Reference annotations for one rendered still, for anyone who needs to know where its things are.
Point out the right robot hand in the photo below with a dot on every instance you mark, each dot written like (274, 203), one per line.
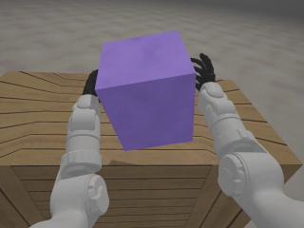
(206, 72)

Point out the right robot upper arm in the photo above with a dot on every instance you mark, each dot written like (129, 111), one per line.
(255, 181)

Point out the carton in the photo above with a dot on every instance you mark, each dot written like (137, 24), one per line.
(147, 87)

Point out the left robot forearm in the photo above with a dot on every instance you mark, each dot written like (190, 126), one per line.
(83, 136)

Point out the right robot forearm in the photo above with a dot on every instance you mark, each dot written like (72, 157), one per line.
(225, 125)

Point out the pedestal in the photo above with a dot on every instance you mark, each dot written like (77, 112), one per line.
(167, 186)

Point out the left robot upper arm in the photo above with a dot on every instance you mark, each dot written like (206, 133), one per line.
(76, 202)

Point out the left robot hand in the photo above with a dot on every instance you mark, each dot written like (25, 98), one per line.
(90, 84)

